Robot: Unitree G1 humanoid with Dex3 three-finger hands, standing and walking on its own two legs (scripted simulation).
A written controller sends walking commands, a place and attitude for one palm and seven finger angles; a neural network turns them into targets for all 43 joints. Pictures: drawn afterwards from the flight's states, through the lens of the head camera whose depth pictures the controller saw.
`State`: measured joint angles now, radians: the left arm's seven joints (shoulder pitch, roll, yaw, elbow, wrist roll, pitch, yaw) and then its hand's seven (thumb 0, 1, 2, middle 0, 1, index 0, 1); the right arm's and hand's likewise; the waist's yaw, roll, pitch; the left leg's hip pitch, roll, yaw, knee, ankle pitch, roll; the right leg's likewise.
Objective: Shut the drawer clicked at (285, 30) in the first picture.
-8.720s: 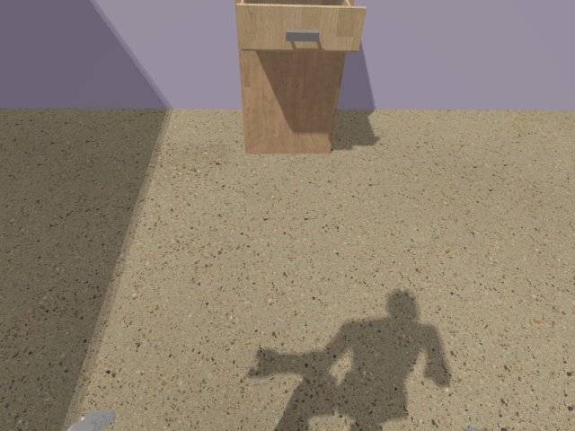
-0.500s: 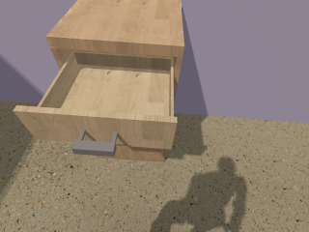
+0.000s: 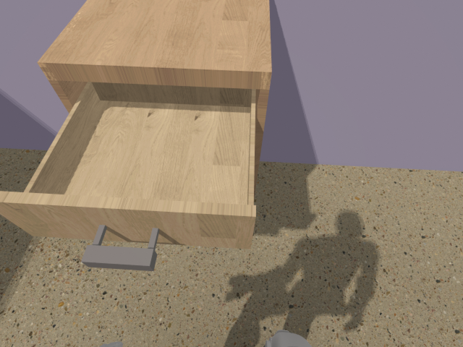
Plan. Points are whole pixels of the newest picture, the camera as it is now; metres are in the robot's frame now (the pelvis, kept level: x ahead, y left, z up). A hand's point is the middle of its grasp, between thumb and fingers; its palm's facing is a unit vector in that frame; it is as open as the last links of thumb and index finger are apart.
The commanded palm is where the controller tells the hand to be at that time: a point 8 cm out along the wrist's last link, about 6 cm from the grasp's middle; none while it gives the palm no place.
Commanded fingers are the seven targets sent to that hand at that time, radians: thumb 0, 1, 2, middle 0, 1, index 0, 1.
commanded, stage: come to a stop and stand still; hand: left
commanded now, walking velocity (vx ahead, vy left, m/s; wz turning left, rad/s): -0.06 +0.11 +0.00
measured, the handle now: (124, 244) +0.27 +0.20 +0.01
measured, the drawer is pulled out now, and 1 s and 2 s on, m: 0.30 0.30 0.30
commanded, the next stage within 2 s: look again from close up in 0.74 s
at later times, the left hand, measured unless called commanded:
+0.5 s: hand out of the picture -0.01 +0.20 -0.18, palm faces +0.06 -0.98 -0.20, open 7.3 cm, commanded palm none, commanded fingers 0.00 0.90 0.90 -0.20 -0.30 -0.20 -0.30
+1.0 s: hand out of the picture -0.02 +0.15 -0.17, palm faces -0.04 -0.97 -0.23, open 7.2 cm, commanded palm none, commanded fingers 0.00 0.90 0.90 -0.20 -0.30 -0.20 -0.30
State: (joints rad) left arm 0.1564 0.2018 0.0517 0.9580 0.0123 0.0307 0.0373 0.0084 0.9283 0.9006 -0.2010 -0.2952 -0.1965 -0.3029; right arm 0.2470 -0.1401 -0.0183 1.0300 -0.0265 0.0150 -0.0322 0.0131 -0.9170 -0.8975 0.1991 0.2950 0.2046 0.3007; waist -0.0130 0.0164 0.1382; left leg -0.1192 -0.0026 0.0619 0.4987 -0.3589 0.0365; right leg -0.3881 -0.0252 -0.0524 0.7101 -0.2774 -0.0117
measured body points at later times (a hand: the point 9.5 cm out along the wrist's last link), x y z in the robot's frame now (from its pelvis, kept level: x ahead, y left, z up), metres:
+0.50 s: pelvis -0.05 +0.01 +0.00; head -0.05 +0.03 +0.45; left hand -0.01 +0.25 -0.16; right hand -0.01 -0.23 -0.14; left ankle -0.06 +0.11 -0.74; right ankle +0.01 -0.11 -0.71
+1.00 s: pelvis -0.05 -0.02 +0.00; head -0.04 -0.04 +0.45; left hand -0.02 +0.20 -0.15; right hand -0.07 -0.24 -0.16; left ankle -0.08 +0.09 -0.71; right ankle -0.07 -0.10 -0.74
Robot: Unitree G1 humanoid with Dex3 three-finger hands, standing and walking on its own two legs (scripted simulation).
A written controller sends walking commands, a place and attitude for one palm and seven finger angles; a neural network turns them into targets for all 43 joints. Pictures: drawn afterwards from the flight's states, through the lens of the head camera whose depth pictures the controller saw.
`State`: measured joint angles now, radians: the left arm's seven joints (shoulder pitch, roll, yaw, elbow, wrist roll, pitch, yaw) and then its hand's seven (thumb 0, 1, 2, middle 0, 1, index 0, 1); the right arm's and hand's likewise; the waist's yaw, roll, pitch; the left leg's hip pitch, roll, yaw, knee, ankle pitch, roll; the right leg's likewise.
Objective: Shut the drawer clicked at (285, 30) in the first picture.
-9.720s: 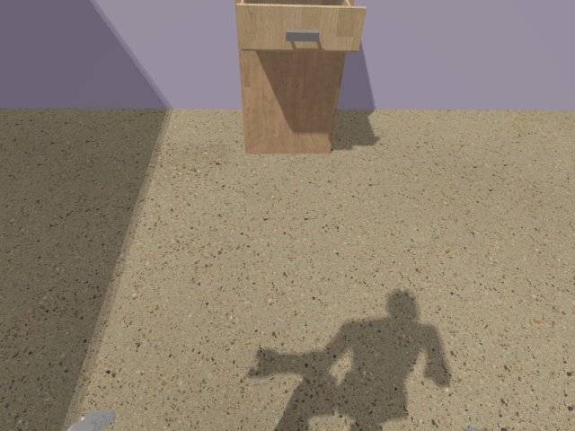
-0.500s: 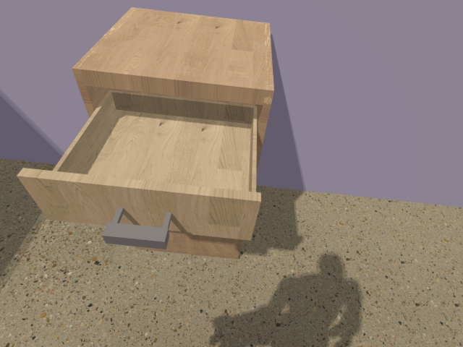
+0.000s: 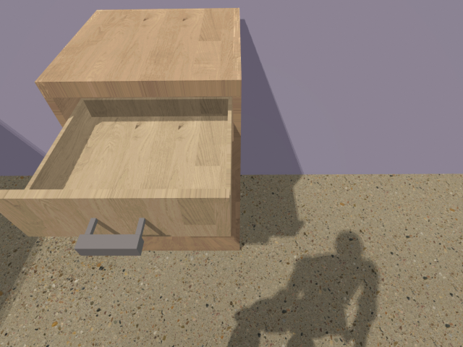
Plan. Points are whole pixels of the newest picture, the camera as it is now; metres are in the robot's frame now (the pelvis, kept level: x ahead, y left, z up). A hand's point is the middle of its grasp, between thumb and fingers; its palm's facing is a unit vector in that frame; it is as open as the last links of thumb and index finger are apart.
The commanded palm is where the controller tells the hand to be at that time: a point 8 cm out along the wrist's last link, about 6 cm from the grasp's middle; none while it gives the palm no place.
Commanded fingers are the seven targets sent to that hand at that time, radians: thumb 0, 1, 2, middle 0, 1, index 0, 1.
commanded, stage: look again from close up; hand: left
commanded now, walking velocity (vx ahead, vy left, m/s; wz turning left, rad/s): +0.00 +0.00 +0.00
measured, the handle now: (113, 233) +0.32 +0.23 +0.01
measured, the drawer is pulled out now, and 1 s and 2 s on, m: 0.30 0.30 0.30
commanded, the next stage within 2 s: raise the hand and make a fist in 0.32 s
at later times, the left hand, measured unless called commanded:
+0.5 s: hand out of the picture +0.09 +0.20 -0.13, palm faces +0.17 -0.96 -0.21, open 7.3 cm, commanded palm +0.11 +0.23 -0.06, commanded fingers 0.00 0.90 0.90 -0.30 -0.41 -0.30 -0.41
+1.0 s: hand out of the picture +0.13 +0.17 +0.00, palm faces +0.05 -1.00 -0.05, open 5.1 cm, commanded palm +0.11 +0.23 +0.00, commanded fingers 0.00 0.90 0.90 -0.80 -0.95 -0.80 -0.95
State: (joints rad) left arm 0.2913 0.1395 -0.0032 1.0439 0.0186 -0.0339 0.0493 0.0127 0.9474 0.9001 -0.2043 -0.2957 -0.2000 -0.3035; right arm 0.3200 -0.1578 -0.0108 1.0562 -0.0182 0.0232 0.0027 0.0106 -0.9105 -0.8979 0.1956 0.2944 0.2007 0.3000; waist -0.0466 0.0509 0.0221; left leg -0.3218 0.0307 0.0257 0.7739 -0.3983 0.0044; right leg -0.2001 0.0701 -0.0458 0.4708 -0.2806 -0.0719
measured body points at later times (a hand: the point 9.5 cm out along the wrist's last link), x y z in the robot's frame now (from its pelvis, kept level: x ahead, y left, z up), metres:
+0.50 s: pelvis +0.02 +0.02 +0.00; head +0.04 +0.02 +0.45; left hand +0.08 +0.25 -0.12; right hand +0.06 -0.22 -0.14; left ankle -0.02 +0.10 -0.74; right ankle -0.02 -0.08 -0.73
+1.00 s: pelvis -0.06 -0.02 -0.07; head -0.02 -0.02 +0.37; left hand +0.12 +0.22 +0.01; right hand +0.19 -0.22 -0.12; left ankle -0.02 +0.10 -0.74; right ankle -0.02 -0.08 -0.74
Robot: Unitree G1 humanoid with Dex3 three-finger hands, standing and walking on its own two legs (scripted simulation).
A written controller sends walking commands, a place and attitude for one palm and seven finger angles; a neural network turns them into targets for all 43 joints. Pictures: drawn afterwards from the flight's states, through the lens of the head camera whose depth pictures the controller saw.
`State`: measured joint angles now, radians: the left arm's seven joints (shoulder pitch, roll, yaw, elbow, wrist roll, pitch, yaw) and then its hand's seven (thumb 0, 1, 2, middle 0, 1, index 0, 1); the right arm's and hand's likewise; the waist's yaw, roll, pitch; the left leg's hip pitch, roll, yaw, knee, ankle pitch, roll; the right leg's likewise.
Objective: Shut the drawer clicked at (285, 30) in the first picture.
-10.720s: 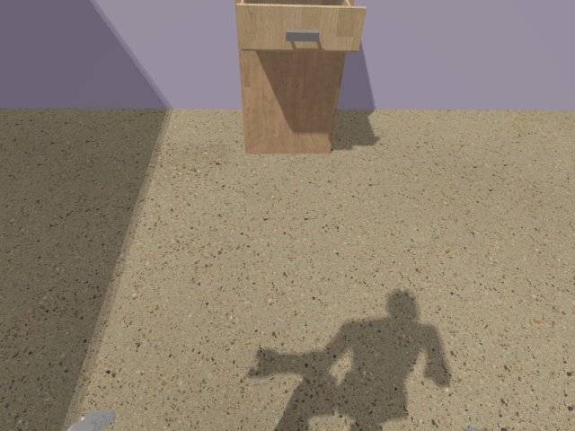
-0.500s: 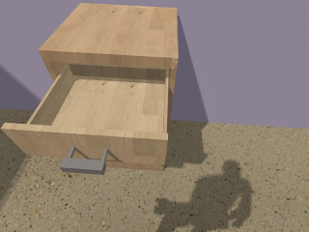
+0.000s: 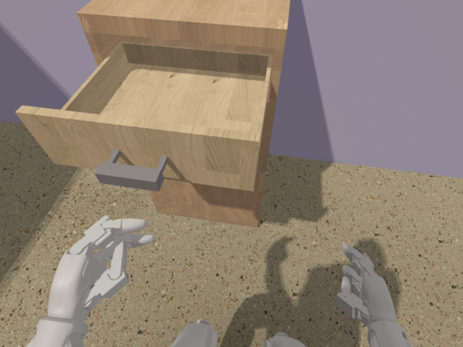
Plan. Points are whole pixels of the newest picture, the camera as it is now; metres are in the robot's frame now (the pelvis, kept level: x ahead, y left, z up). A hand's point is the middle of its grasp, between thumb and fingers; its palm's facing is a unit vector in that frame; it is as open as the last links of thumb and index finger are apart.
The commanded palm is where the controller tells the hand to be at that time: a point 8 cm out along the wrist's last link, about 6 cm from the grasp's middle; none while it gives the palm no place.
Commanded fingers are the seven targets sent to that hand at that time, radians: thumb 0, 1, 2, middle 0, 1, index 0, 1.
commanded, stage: raise the hand and make a fist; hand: left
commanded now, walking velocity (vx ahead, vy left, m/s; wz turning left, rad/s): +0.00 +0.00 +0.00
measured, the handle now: (135, 166) +0.39 +0.22 +0.08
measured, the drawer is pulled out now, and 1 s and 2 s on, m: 0.30 0.30 0.30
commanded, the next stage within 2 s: bring the fist close to the handle in 1.32 s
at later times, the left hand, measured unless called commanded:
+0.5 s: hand (108, 264) +0.20 +0.18 +0.12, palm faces -0.05 -1.00 -0.06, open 3.2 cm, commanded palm +0.17 +0.24 +0.13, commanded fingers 0.00 0.90 0.90 -1.30 -1.49 -1.30 -1.49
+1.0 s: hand (94, 243) +0.21 +0.18 +0.18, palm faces -0.06 -1.00 -0.06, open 3.3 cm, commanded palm +0.17 +0.24 +0.18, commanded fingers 0.00 0.90 0.90 -1.40 -1.60 -1.40 -1.60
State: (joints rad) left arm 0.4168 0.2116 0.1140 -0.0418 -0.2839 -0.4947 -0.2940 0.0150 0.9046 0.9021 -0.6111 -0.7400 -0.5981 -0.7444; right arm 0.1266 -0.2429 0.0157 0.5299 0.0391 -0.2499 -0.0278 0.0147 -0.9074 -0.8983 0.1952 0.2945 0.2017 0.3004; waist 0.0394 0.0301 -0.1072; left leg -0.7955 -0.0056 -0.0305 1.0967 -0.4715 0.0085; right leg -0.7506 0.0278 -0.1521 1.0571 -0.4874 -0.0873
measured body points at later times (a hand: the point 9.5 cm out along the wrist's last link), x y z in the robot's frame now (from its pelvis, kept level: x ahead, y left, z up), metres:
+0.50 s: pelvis +0.03 +0.02 +0.04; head +0.05 +0.01 +0.49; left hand +0.20 +0.24 +0.12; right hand +0.20 -0.24 -0.03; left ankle +0.04 +0.11 -0.66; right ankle +0.03 -0.06 -0.66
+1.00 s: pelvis +0.04 +0.04 +0.05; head +0.02 +0.03 +0.50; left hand +0.20 +0.24 +0.18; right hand +0.23 -0.16 +0.00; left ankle +0.04 +0.11 -0.66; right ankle +0.03 -0.06 -0.66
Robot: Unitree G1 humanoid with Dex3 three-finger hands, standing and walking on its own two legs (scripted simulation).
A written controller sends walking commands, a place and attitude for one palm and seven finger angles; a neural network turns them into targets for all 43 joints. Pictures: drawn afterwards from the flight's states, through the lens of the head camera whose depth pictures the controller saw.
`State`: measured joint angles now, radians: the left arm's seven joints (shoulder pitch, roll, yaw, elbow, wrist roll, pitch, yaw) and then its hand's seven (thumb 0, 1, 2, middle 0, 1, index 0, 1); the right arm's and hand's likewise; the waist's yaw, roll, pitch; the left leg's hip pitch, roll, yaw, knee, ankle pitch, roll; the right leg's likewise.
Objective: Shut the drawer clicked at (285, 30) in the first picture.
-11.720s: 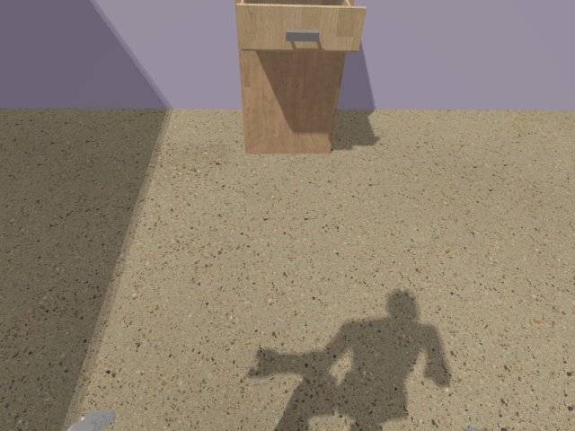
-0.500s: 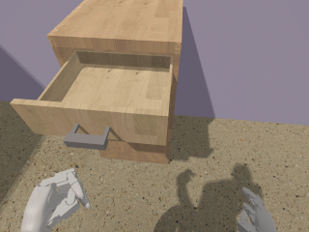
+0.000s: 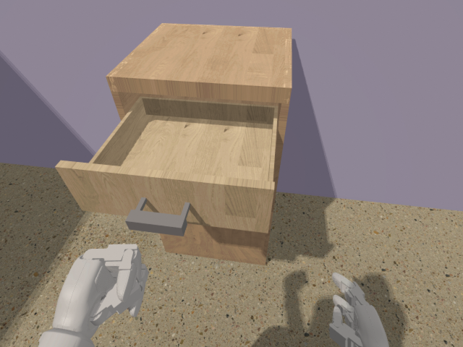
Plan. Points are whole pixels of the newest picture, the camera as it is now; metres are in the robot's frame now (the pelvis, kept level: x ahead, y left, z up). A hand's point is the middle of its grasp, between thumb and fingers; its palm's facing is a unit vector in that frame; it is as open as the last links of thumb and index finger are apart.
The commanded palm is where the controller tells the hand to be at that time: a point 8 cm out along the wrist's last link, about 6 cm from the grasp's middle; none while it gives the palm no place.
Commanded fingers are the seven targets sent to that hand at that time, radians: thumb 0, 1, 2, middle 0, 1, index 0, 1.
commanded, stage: raise the hand and make a fist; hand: left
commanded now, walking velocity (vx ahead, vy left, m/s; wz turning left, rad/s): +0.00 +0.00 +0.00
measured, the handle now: (160, 213) +0.35 +0.18 +0.03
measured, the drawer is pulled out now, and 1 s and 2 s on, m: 0.30 0.30 0.30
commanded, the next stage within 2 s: bring the fist close to the handle in 0.32 s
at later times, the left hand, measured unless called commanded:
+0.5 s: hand (153, 288) +0.17 +0.13 +0.11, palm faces -0.02 -1.00 -0.10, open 3.3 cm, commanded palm +0.14 +0.19 +0.12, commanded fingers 0.00 0.90 0.90 -1.40 -1.60 -1.40 -1.60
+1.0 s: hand (160, 277) +0.21 +0.14 +0.07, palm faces -0.02 -1.00 -0.06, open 3.3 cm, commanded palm +0.19 +0.19 +0.07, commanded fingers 0.00 0.90 0.90 -1.40 -1.60 -1.40 -1.60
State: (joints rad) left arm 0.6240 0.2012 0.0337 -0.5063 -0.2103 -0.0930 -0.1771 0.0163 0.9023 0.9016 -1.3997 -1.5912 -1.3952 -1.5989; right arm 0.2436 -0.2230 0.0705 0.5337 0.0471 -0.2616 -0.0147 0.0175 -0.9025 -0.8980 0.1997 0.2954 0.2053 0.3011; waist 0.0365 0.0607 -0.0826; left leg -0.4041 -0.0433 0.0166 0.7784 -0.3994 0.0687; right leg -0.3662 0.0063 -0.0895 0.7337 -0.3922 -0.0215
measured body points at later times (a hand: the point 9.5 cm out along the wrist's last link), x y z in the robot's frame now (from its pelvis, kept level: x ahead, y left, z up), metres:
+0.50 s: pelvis +0.00 -0.03 +0.00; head -0.02 -0.05 +0.45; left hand +0.17 +0.18 +0.12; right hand +0.18 -0.26 -0.06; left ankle +0.01 +0.07 -0.71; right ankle +0.00 -0.11 -0.71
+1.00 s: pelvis +0.00 -0.04 +0.00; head +0.02 -0.06 +0.45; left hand +0.21 +0.19 +0.07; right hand +0.17 -0.29 -0.08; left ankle +0.01 +0.07 -0.71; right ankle +0.00 -0.11 -0.71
